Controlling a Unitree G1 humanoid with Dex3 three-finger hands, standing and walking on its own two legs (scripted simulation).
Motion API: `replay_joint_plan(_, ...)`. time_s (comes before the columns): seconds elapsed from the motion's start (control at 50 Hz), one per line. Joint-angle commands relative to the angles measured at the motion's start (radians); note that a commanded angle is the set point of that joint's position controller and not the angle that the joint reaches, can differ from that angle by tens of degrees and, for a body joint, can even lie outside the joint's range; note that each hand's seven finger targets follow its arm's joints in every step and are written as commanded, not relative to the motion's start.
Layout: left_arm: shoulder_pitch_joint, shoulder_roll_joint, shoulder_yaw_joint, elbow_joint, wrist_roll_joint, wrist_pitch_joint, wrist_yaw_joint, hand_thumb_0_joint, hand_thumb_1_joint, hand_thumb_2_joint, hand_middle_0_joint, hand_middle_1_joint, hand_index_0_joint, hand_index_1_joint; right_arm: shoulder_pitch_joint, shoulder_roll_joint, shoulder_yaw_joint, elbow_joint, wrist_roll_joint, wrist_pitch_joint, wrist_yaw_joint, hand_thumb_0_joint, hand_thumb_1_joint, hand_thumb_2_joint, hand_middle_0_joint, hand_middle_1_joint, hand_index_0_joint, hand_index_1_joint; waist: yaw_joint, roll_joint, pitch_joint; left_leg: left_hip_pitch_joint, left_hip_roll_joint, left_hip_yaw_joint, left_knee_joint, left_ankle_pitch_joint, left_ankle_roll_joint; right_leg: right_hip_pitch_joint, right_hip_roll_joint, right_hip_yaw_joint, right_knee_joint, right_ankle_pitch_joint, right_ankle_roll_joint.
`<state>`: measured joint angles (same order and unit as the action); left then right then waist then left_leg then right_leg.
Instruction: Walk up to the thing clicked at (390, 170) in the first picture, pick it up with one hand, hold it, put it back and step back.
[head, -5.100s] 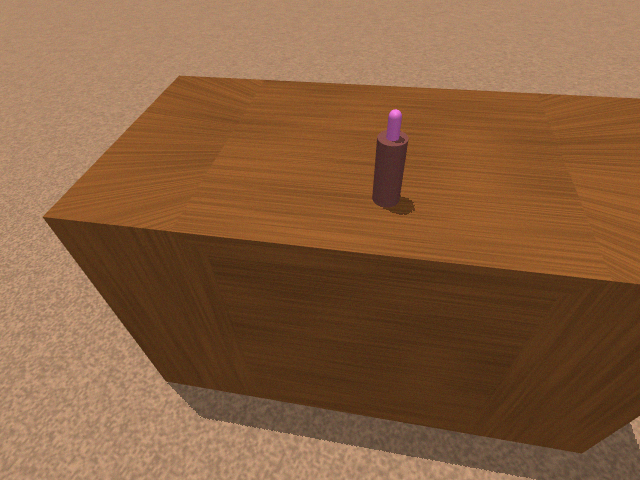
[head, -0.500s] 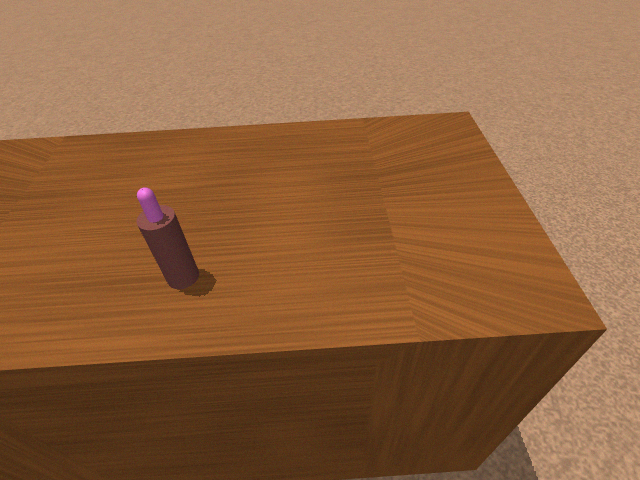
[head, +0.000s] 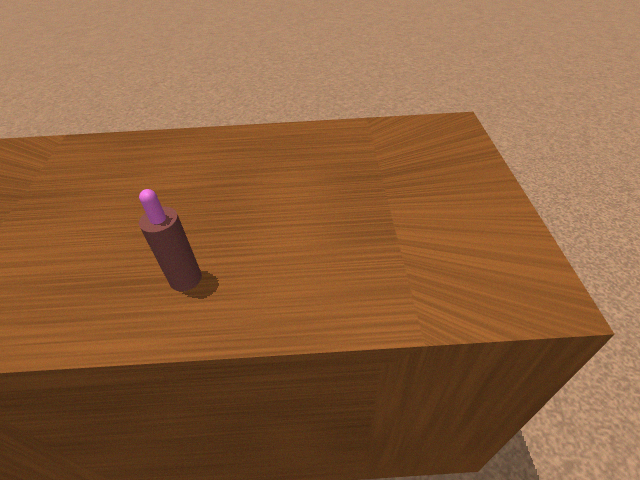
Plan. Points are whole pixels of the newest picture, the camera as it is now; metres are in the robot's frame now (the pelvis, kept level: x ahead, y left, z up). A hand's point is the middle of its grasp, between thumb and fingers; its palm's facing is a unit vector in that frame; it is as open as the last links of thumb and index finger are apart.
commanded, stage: stand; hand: left
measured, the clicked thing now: (167, 239) +0.47 +0.25 +0.06
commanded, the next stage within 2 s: rise first in 0.66 s
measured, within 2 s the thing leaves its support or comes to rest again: neither
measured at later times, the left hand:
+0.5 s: hand out of the picture +0.08 +0.25 -0.16, palm faces -0.03 -0.94 -0.35, open 7.4 cm
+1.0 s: hand out of the picture +0.16 +0.25 -0.12, palm faces +0.18 -0.93 -0.32, open 10.9 cm
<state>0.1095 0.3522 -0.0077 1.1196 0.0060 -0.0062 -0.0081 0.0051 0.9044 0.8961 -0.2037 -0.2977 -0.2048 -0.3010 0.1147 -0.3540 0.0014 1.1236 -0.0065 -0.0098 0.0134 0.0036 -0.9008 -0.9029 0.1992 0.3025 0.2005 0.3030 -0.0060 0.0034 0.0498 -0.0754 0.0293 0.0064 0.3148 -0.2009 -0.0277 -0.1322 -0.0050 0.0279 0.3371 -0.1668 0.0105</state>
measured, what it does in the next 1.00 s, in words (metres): stands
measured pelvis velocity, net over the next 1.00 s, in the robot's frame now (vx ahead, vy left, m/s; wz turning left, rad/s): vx -0.01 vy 0.00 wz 0.01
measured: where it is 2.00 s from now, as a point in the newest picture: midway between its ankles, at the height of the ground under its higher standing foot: outside the picture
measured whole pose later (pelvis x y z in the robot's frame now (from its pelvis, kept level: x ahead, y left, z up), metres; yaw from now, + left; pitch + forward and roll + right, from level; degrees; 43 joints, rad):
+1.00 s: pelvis -0.01 +0.00 -0.01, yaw +1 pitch +2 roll +0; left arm 0.06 0.29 0.12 0.84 -0.05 -0.08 0.06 0.01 0.50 0.50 -0.10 -0.12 -0.10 -0.13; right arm 0.04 -0.29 -0.11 0.91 0.05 -0.11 -0.05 0.01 -0.48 -0.51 0.08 0.12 0.09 0.12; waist 0.00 0.01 0.05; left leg -0.25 0.03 -0.01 0.46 -0.24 -0.02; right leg -0.29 -0.01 0.02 0.46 -0.20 0.01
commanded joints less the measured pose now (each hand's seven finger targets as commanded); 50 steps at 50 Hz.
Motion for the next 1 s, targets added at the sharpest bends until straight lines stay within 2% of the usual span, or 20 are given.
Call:
replay_joint_plan(0.0, -0.030, 0.221, 0.048, -0.058, 0.003, -0.023, 0.016, 0.000, 0.900, 0.900, -0.200, -0.300, -0.200, -0.301, -0.035, -0.220, -0.046, -0.060, -0.001, -0.017, -0.020, 0.000, -0.900, -0.900, 0.200, 0.300, 0.200, 0.300, 0.006, 0.001, -0.070, -0.004, 0.108, -0.073, -0.050, 0.145, 0.040, 0.026, -0.115, 0.070, -0.041, 0.168, -0.026)
replay_joint_plan(0.06, -0.036, 0.223, 0.046, -0.057, 0.002, -0.023, 0.015, 0.000, 0.900, 0.900, -0.200, -0.300, -0.200, -0.301, -0.029, -0.215, -0.045, -0.057, -0.001, -0.014, -0.018, 0.000, -0.900, -0.900, 0.200, 0.300, 0.200, 0.300, 0.003, -0.008, -0.048, -0.023, 0.101, -0.075, -0.057, 0.090, 0.038, 0.011, -0.114, 0.073, -0.055, 0.105, -0.026)
replay_joint_plan(0.1, -0.035, 0.227, 0.047, -0.059, 0.004, -0.023, 0.015, 0.000, 0.900, 0.900, -0.200, -0.300, -0.200, -0.301, -0.035, -0.214, -0.047, -0.060, -0.003, -0.014, -0.017, 0.000, -0.900, -0.900, 0.200, 0.300, 0.200, 0.300, 0.003, -0.016, -0.051, -0.013, 0.101, -0.074, -0.054, 0.083, 0.038, 0.001, -0.113, 0.074, -0.056, 0.097, -0.027)
replay_joint_plan(0.24, -0.030, 0.219, 0.045, -0.064, 0.003, -0.026, 0.016, 0.000, 0.900, 0.900, -0.200, -0.300, -0.200, -0.301, -0.028, -0.216, -0.046, -0.057, -0.001, -0.017, -0.018, 0.000, -0.900, -0.900, 0.200, 0.300, 0.200, 0.300, 0.002, -0.001, -0.089, 0.013, 0.108, -0.070, -0.040, 0.178, 0.039, 0.030, -0.120, 0.075, -0.037, 0.210, -0.030)
replay_joint_plan(0.34, -0.020, 0.216, 0.044, -0.064, 0.003, -0.025, 0.018, 0.000, 0.900, 0.900, -0.200, -0.300, -0.200, -0.301, -0.035, -0.218, -0.048, -0.062, -0.001, -0.015, -0.021, 0.000, -0.900, -0.900, 0.200, 0.300, 0.200, 0.300, 0.003, 0.001, -0.094, 0.015, 0.107, -0.067, -0.034, 0.200, 0.041, 0.038, -0.119, 0.066, -0.034, 0.237, -0.028)
replay_joint_plan(0.64, -0.025, 0.218, 0.044, -0.066, 0.004, -0.025, 0.020, 0.000, 0.900, 0.900, -0.200, -0.300, -0.200, -0.301, -0.036, -0.217, -0.048, -0.066, -0.003, -0.014, -0.020, 0.000, -0.900, -0.900, 0.200, 0.300, 0.200, 0.300, 0.005, 0.002, -0.081, 0.008, 0.109, -0.066, -0.043, 0.171, 0.043, 0.037, -0.121, 0.067, -0.036, 0.205, -0.027)
replay_joint_plan(0.72, -0.033, 0.219, 0.044, -0.068, 0.002, -0.025, 0.019, 0.000, 0.900, 0.900, -0.200, -0.300, -0.200, -0.301, -0.027, -0.214, -0.048, -0.062, -0.003, -0.013, -0.020, 0.000, -0.900, -0.900, 0.200, 0.300, 0.200, 0.300, 0.003, -0.003, -0.051, -0.012, 0.105, -0.068, -0.054, 0.134, 0.039, 0.018, -0.117, 0.070, -0.048, 0.156, -0.028)
replay_joint_plan(0.74, -0.032, 0.222, 0.046, -0.068, 0.004, -0.023, 0.019, 0.000, 0.820, 0.820, -0.120, -0.220, -0.120, -0.221, -0.029, -0.217, -0.051, -0.064, -0.004, -0.013, -0.020, 0.000, -0.820, -0.820, 0.120, 0.220, 0.120, 0.220, 0.004, -0.005, -0.049, -0.007, 0.105, -0.069, -0.055, 0.115, 0.038, 0.011, -0.116, 0.071, -0.050, 0.134, -0.031)
replay_joint_plan(0.76, -0.383, -0.001, 0.008, -0.419, -0.073, -0.102, 0.023, 0.000, 0.740, 0.740, -0.040, -0.140, -0.040, -0.141, -0.380, -0.029, -0.014, -0.414, 0.096, -0.136, -0.033, 0.000, -0.740, -0.740, 0.045, 0.140, 0.049, 0.140, -0.030, 0.017, -0.080, -0.162, -0.032, 0.034, 0.065, 0.065, 0.027, -0.092, -0.001, -0.048, 0.036, 0.040, -0.015)
replay_joint_plan(0.78, -0.372, 0.092, 0.029, -0.455, -0.106, -0.139, 0.051, 0.000, 0.660, 0.660, -0.069, -0.060, -0.041, -0.082, -0.367, -0.060, -0.009, -0.475, 0.106, -0.156, -0.048, 0.000, -0.660, -0.660, 0.045, 0.060, 0.049, 0.060, 0.016, -0.058, -0.100, -0.123, -0.021, 0.020, 0.021, 0.005, 0.030, -0.013, -0.003, -0.052, 0.003, -0.036, -0.014)
replay_joint_plan(0.8, -0.230, 0.161, 0.063, -0.347, -0.103, -0.131, 0.069, 0.000, 0.580, 0.580, -0.069, -0.054, -0.047, -0.078, -0.247, -0.150, -0.054, -0.377, 0.107, -0.146, -0.064, 0.000, -0.580, -0.580, 0.045, 0.052, 0.049, 0.052, 0.003, 0.002, -0.074, -0.133, -0.021, 0.029, 0.022, -0.021, 0.026, -0.040, 0.002, -0.047, 0.015, -0.046, -0.020)
replay_joint_plan(0.82, -0.164, 0.198, 0.107, -0.275, -0.102, -0.115, 0.078, 0.000, 0.500, 0.500, -0.083, -0.066, -0.069, -0.079, -0.202, -0.174, -0.085, -0.286, 0.101, -0.132, -0.075, 0.000, -0.500, -0.500, 0.046, 0.052, 0.049, 0.052, 0.011, 0.003, -0.045, -0.200, -0.031, 0.040, 0.055, -0.022, 0.024, -0.083, 0.009, -0.053, 0.029, -0.050, -0.020)
replay_joint_plan(0.84, -0.140, 0.282, 0.194, -0.286, -0.092, -0.111, 0.092, 0.000, 0.420, 0.420, -0.066, -0.061, -0.055, -0.071, -0.185, -0.239, -0.155, -0.271, 0.090, -0.129, -0.087, 0.000, -0.420, -0.420, 0.046, 0.052, 0.049, 0.052, 0.024, 0.005, -0.106, -0.187, -0.024, 0.037, 0.080, 0.002, 0.024, -0.070, 0.008, -0.052, 0.058, -0.021, -0.020)
replay_joint_plan(0.86, -0.125, 0.261, 0.203, -0.276, -0.081, -0.119, 0.095, 0.000, 0.340, 0.340, -0.074, -0.073, -0.070, -0.076, -0.178, -0.218, -0.163, -0.268, 0.073, -0.134, -0.091, 0.000, -0.340, -0.340, 0.046, 0.052, 0.049, 0.052, 0.033, 0.024, -0.174, -0.183, -0.026, 0.041, 0.093, 0.023, 0.023, -0.052, 0.003, -0.045, 0.078, 0.010, -0.023)
replay_joint_plan(0.88, -0.113, 0.190, 0.170, -0.296, -0.069, -0.123, 0.091, 0.000, 0.260, 0.260, -0.068, -0.068, -0.067, -0.068, -0.151, -0.147, -0.141, -0.257, 0.061, -0.134, -0.087, 0.000, -0.260, -0.260, 0.047, 0.052, 0.050, 0.052, 0.021, 0.019, -0.201, -0.178, -0.026, 0.032, 0.101, 0.047, 0.027, -0.057, 0.004, -0.044, 0.081, 0.041, -0.021)
replay_joint_plan(0.9, -0.074, 0.185, 0.201, -0.356, -0.056, -0.124, 0.088, 0.000, 0.212, 0.227, -0.065, -0.067, -0.069, -0.061, -0.084, -0.144, -0.170, -0.276, 0.048, -0.133, -0.083, 0.000, -0.180, -0.210, 0.047, 0.052, 0.050, 0.052, 0.021, 0.035, -0.237, -0.164, -0.028, 0.028, 0.097, 0.078, 0.030, -0.046, 0.007, -0.050, 0.086, 0.069, -0.024)
replay_joint_plan(0.92, 0.015, 0.184, 0.228, -0.381, -0.047, -0.120, 0.088, 0.000, 0.157, 0.205, -0.069, -0.074, -0.078, -0.064, 0.023, -0.149, -0.203, -0.280, 0.042, -0.126, -0.084, 0.000, -0.126, -0.200, 0.048, 0.052, 0.050, 0.052, 0.017, 0.046, -0.257, -0.131, -0.032, 0.034, 0.090, 0.125, 0.029, -0.025, 0.009, -0.053, 0.078, 0.113, -0.023)
replay_joint_plan(0.94, 0.067, 0.166, 0.220, -0.378, -0.045, -0.112, 0.087, 0.000, 0.089, 0.163, -0.065, -0.072, -0.080, -0.055, 0.060, -0.124, -0.193, -0.263, 0.045, -0.115, -0.084, 0.000, -0.046, -0.174, 0.049, 0.051, 0.050, 0.051, 0.020, 0.048, -0.239, -0.122, -0.034, 0.035, 0.086, 0.156, 0.026, -0.024, 0.011, -0.057, 0.071, 0.135, -0.022)
replay_joint_plan(0.96, 0.058, 0.186, 0.238, -0.421, -0.044, -0.107, 0.088, 0.000, 0.009, 0.132, -0.065, -0.067, -0.079, -0.051, 0.011, -0.124, -0.188, -0.308, 0.042, -0.115, -0.085, 0.000, 0.032, -0.153, 0.049, 0.051, 0.050, 0.051, 0.030, 0.019, -0.239, -0.125, -0.039, 0.036, 0.083, 0.172, 0.028, -0.007, 0.008, -0.058, 0.057, 0.147, -0.016)
replay_joint_plan(0.98, 0.046, 0.179, 0.245, -0.484, -0.044, -0.107, 0.087, 0.000, -0.045, 0.118, -0.057, -0.066, -0.072, -0.049, -0.008, -0.107, -0.185, -0.341, 0.043, -0.113, -0.085, 0.000, 0.093, -0.136, 0.049, 0.051, 0.051, 0.051, 0.034, 0.019, -0.247, -0.114, -0.039, 0.038, 0.079, 0.190, 0.026, 0.006, 0.007, -0.059, 0.059, 0.165, -0.014)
